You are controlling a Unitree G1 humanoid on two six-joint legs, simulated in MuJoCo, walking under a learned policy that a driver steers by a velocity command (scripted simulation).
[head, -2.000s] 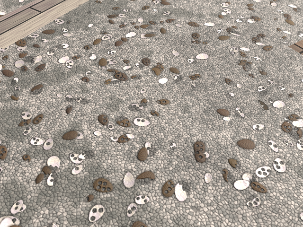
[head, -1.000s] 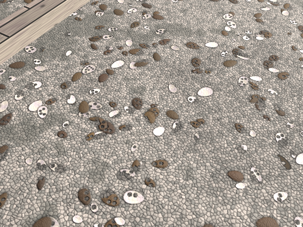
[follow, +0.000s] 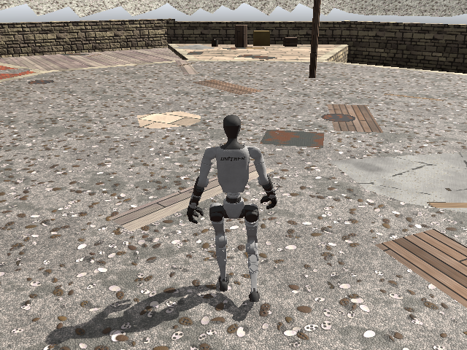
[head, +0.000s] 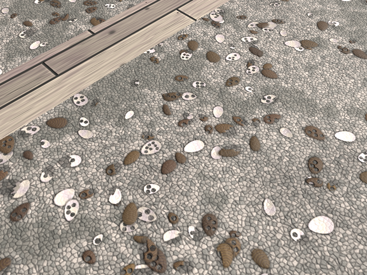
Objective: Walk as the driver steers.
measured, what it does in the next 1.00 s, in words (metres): walks ahead, turning left: right foot, then left foot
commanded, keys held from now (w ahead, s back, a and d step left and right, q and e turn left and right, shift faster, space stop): w+q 0.28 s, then q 0.38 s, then e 0.34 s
